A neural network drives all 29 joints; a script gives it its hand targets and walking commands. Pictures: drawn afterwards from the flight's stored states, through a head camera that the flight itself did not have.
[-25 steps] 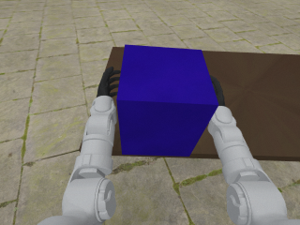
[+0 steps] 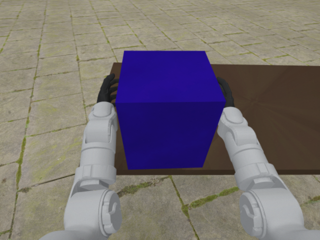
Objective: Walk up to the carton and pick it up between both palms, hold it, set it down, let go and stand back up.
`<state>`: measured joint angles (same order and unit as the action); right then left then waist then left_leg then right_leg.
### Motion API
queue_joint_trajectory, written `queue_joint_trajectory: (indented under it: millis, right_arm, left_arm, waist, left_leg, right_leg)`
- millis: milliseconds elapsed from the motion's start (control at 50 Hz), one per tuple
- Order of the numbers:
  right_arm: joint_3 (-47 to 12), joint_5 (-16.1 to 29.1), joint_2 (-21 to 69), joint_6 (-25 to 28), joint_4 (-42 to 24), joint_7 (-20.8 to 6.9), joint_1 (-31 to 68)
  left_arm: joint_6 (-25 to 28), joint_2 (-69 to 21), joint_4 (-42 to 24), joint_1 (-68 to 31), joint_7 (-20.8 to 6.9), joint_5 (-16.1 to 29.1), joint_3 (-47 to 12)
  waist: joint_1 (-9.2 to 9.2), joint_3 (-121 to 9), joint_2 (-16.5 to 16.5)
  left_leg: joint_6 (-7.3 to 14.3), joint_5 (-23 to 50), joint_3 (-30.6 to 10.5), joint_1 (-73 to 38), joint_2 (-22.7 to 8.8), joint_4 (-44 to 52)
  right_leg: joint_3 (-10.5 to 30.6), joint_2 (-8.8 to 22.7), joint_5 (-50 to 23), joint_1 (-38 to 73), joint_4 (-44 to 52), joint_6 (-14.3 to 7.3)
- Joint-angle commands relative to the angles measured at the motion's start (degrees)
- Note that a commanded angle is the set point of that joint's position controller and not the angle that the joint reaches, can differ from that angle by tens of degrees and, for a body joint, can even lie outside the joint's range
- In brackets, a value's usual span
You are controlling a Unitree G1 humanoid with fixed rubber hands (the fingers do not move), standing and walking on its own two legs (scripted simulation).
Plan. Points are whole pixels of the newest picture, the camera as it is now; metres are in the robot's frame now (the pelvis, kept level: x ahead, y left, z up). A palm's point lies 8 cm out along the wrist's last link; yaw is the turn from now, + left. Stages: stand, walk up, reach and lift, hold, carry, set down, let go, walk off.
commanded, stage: reach and lift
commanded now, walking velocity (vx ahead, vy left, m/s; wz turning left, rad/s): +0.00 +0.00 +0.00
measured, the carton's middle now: (165, 112) +0.40 -0.01 +0.13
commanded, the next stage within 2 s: hold in 1.08 s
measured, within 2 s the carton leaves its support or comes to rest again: neither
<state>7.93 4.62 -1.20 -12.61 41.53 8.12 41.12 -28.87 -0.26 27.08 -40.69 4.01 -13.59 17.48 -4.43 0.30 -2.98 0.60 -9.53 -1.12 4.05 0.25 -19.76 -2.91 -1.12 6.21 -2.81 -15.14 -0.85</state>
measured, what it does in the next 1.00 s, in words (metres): stands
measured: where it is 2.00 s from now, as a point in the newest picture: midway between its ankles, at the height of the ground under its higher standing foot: outside the picture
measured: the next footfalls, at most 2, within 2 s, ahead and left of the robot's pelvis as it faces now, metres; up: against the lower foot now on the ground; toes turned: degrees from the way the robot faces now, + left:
none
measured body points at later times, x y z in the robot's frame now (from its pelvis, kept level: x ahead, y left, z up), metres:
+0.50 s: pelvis -0.01 +0.01 +0.00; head -0.04 +0.04 +0.45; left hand +0.38 +0.16 +0.18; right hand +0.38 -0.14 +0.17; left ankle +0.02 +0.11 -0.75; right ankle +0.03 -0.11 -0.75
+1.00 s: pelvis +0.00 -0.01 +0.00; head -0.06 +0.03 +0.44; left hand +0.38 +0.16 +0.19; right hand +0.38 -0.15 +0.20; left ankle +0.02 +0.11 -0.75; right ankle +0.03 -0.11 -0.75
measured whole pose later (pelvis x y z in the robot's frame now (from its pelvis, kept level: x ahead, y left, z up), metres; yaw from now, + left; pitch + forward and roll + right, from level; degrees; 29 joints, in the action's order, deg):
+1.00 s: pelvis +0.00 -0.01 +0.00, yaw +1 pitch -9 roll -1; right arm -0.1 13.1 -3.7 -24.0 32.9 12.0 42.3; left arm -42.7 -0.8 12.0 -37.3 0.6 -16.0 18.9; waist -5.5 0.8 -4.6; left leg -0.2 -10.5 -2.3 0.6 -0.3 -20.3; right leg -4.0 -1.7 7.3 1.2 -15.2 -1.5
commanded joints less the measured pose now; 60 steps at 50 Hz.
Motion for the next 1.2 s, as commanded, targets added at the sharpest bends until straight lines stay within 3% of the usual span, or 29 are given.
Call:
queue_joint_trajectory:
  millis: [0,40,120,160,180,220,300,320,360,440,460,480,500,540,560,600,620,640,760,820,860,900,980,1000,1020,1060,1120,1140,1180]
  right_arm:
    - [-25.0,8.5,34.5,1.8,-24.0,-3.6,45.5]
    - [-26.1,9.7,34.1,0.7,-26.6,-3.0,44.8]
    - [-22.1,7.9,30.1,-2.7,-20.8,-2.2,43.6]
    - [-21.0,8.2,30.4,-3.2,-19.1,-2.3,43.0]
    - [-22.3,8.7,31.0,-2.1,-22.0,-2.7,45.0]
    - [-22.2,9.9,32.3,-1.3,-25.4,-3.1,48.1]
    - [-27.3,12.9,34.2,0.4,-36.3,-4.2,49.8]
    - [-27.1,13.0,33.8,0.0,-36.7,-4.2,48.6]
    - [-23.0,10.1,29.9,-0.9,-32.0,-5.0,47.7]
    - [-19.3,7.5,27.4,-1.6,-26.8,-6.4,49.6]
    - [-20.2,7.2,28.5,-1.9,-27.2,-6.7,49.6]
    - [-18.9,6.9,27.4,-2.5,-24.3,-7.0,48.7]
    - [-20.2,7.4,28.6,-2.2,-27.3,-7.0,51.1]
    - [-21.3,9.1,30.1,-2.7,-26.6,-6.6,50.9]
    - [-23.1,9.8,32.0,-2.3,-29.7,-6.4,54.5]
    - [-24.4,10.5,33.2,-2.8,-29.3,-5.8,55.6]
    - [-25.7,11.2,34.7,-2.7,-32.3,-5.3,54.6]
    - [-26.7,12.3,34.0,-3.4,-31.4,-4.9,54.0]
    - [-26.5,13.1,33.2,-5.9,-27.2,-3.1,47.0]
    - [-25.1,13.2,31.5,-6.7,-26.7,-2.1,46.9]
    - [-24.8,13.8,32.1,-7.4,-25.9,-1.8,45.1]
    - [-25.5,14.3,33.3,-7.3,-28.4,-1.0,45.1]
    - [-28.3,16.6,34.3,-7.4,-33.3,-0.9,45.0]
    - [-28.3,16.1,34.3,-7.1,-37.8,-0.5,48.5]
    - [-28.2,16.0,33.5,-7.6,-35.4,-0.5,48.5]
    - [-27.2,14.5,32.5,-7.8,-36.5,-0.8,50.0]
    - [-25.2,12.5,31.6,-8.4,-32.7,-1.4,47.9]
    - [-25.0,13.1,31.9,-8.2,-32.1,-1.9,49.8]
    - [-24.4,12.4,31.2,-8.3,-31.2,-2.4,50.9]
  left_arm:
    - [0.2,-33.6,-17.7,-39.7,-9.7,7.1,-27.4]
    - [-1.6,-33.1,-18.5,-37.4,-10.3,6.7,-27.0]
    - [-6.1,-29.3,-10.1,-31.8,-13.3,1.7,-20.5]
    - [-7.0,-28.3,-10.8,-32.2,-14.7,1.0,-18.9]
    - [-6.3,-30.5,-14.4,-34.2,-14.5,2.4,-21.4]
    - [-5.7,-34.8,-17.8,-37.9,-13.8,5.9,-25.9]
    - [-3.5,-39.5,-30.1,-43.5,-9.5,11.9,-36.7]
    - [-3.5,-39.6,-30.8,-43.8,-8.7,13.2,-38.2]
    - [-4.8,-39.1,-25.1,-44.4,-7.9,11.5,-37.3]
    - [-6.3,-37.0,-21.4,-44.3,-7.7,9.0,-34.3]
    - [-6.7,-36.6,-20.6,-42.4,-7.9,8.0,-32.5]
    - [-6.8,-36.3,-19.8,-43.7,-8.0,7.7,-32.2]
    - [-7.1,-36.2,-18.6,-43.0,-8.5,8.6,-31.6]
    - [-6.7,-36.2,-17.9,-40.7,-8.7,9.2,-30.2]
    - [-6.5,-34.6,-16.5,-40.6,-9.2,8.9,-28.6]
    - [-6.1,-33.9,-15.1,-40.7,-9.3,8.3,-25.9]
    - [-5.7,-34.2,-18.7,-40.8,-9.4,9.1,-27.2]
    - [-5.9,-33.5,-17.4,-39.1,-9.5,8.6,-25.5]
    - [-6.8,-30.9,-19.0,-38.6,-10.9,6.0,-22.4]
    - [-8.6,-29.9,-18.8,-37.7,-12.2,4.8,-23.4]
    - [-8.6,-31.0,-23.2,-41.3,-12.9,6.0,-25.9]
    - [-8.9,-32.0,-26.8,-41.8,-13.1,7.0,-28.0]
    - [-9.1,-32.8,-34.7,-45.2,-12.5,9.4,-32.6]
    - [-9.4,-33.0,-32.6,-44.5,-12.4,10.5,-34.0]
    - [-9.5,-32.3,-33.1,-45.8,-11.9,10.0,-34.0]
    - [-10.5,-32.8,-28.7,-42.5,-12.0,9.4,-33.1]
    - [-11.0,-31.4,-27.3,-43.1,-12.7,7.8,-30.1]
    - [-10.6,-33.1,-29.2,-44.7,-12.3,8.4,-31.1]
    - [-11.7,-32.9,-24.4,-41.7,-12.5,7.2,-29.0]
  waist:
    - [-0.88,-32.0,4.3]
    - [-0.61,-30.5,3.3]
    - [-0.68,-15.6,0.7]
    - [-1.09,-12.7,0.1]
    - [-0.45,-15.9,1.1]
    - [-1.40,-19.8,3.6]
    - [-1.93,-34.1,9.1]
    - [-2.98,-35.2,9.5]
    - [-3.72,-29.6,11.8]
    - [-2.69,-27.8,9.8]
    - [-2.02,-27.3,7.2]
    - [-2.56,-27.2,8.1]
    - [-1.93,-28.4,6.0]
    - [-1.30,-31.1,2.9]
    - [0.60,-32.6,0.8]
    - [2.22,-32.8,0.4]
    - [1.27,-36.3,0.4]
    - [2.32,-34.2,-1.4]
    - [1.50,-28.2,0.0]
    - [0.21,-23.5,1.9]
    - [-2.34,-23.6,4.1]
    - [-2.61,-25.1,5.9]
    - [-3.39,-30.6,9.3]
    - [-3.85,-32.8,8.7]
    - [-3.18,-30.5,10.0]
    - [-3.27,-28.3,8.4]
    - [-2.74,-24.8,5.7]
    - [-2.17,-25.0,5.8]
    - [-2.01,-23.6,4.0]
  left_leg:
    - [-2.2,16.8,0.7,-6.3,2.8,-1.0]
    - [-1.8,18.4,0.6,-7.3,2.4,-1.1]
    - [-0.4,5.8,1.6,-3.1,2.6,2.7]
    - [-0.1,4.8,2.1,-2.4,2.6,3.6]
    - [-0.8,7.8,1.9,-3.6,2.1,3.3]
    - [-2.5,13.1,1.4,-6.6,1.4,1.7]
    - [-6.0,28.4,-0.7,-16.0,0.5,-3.6]
    - [-6.3,27.1,-1.4,-16.0,0.1,-3.7]
    - [-5.9,17.3,-1.8,-13.2,-0.4,-1.4]
    - [-3.8,5.2,-0.8,-6.8,-0.6,2.3]
    - [-2.6,4.9,-0.4,-6.4,-0.6,2.7]
    - [-3.0,4.2,-0.6,-6.3,-0.9,3.2]
    - [-2.2,6.2,-0.2,-5.5,-0.2,2.4]
    - [-1.7,10.6,0.1,-6.6,0.5,1.1]
    - [-0.5,8.9,0.9,-5.0,1.3,1.2]
    - [-0.2,9.3,1.2,-2.9,1.7,1.5]
    - [-0.4,12.5,1.6,-3.7,2.1,0.4]
    - [-0.2,13.1,0.8,-4.3,1.7,0.6]
    - [-0.6,12.9,1.6,-3.1,2.7,1.6]
    - [-1.1,11.0,1.3,-3.3,2.7,1.7]
    - [-2.0,12.6,1.0,-4.7,2.8,1.0]
    - [-2.6,15.5,1.1,-5.6,3.2,0.2]
    - [-3.7,21.4,0.2,-8.5,3.2,-1.9]
    - [-3.2,19.0,0.5,-7.4,3.5,-1.9]
    - [-3.3,16.7,0.3,-6.6,3.3,-1.2]
    - [-2.7,14.1,0.4,-6.6,2.9,-0.5]
    - [-1.6,6.6,0.6,-3.4,2.3,2.0]
    - [-1.8,6.5,0.4,-3.4,1.6,2.7]
    - [-1.4,5.5,0.4,-2.4,1.2,3.4]
  right_leg:
    - [0.4,-1.3,-21.0,15.1,-2.7,3.2]
    - [0.5,-1.2,-22.6,15.4,-2.8,3.4]
    - [0.5,-0.3,-9.9,11.5,0.6,3.6]
    - [0.5,0.2,-8.0,11.4,1.3,3.8]
    - [-0.3,-0.8,-8.9,11.2,0.5,3.5]
    - [-1.4,-2.3,-8.2,10.1,0.2,2.5]
    - [-1.9,-4.2,-12.1,6.2,-1.1,1.6]
    - [-1.7,-4.3,-11.0,5.4,-1.1,1.1]
    - [-1.0,-3.1,-3.0,2.3,0.6,0.2]
    - [-1.6,-2.4,1.6,4.3,0.5,0.0]
    - [-1.4,-2.2,0.8,5.3,0.4,0.4]
    - [-1.2,-2.0,0.7,5.6,0.3,0.5]
    - [-0.9,-1.8,-2.0,6.4,0.1,0.6]
    - [-0.4,-2.2,-7.7,9.1,0.1,1.5]
    - [0.0,-1.9,-8.3,10.1,0.3,2.2]
    - [0.5,-1.7,-10.7,12.7,-0.5,2.5]
    - [0.6,-1.6,-15.9,15.2,-1.6,2.9]
    - [0.6,-2.4,-15.4,14.8,-1.5,3.0]
    - [0.9,-1.6,-17.1,15.8,-1.4,3.7]
    - [0.8,-1.2,-15.4,14.4,-0.6,3.4]
    - [0.5,-1.1,-15.6,14.2,-0.8,3.5]
    - [0.5,-0.9,-19.9,15.7,-1.4,3.5]
    - [-0.2,-1.7,-20.8,15.1,-2.6,3.5]
    - [0.4,-1.2,-20.3,16.1,-2.1,3.3]
    - [0.1,-1.6,-17.0,13.9,-2.2,3.2]
    - [-0.2,-1.8,-13.3,12.2,-1.4,2.9]
    - [-0.2,-1.4,-5.3,11.4,-0.6,2.8]
    - [-0.8,-2.1,-4.4,11.0,-1.0,2.5]
    - [-0.9,-2.3,-2.9,11.2,-0.5,2.1]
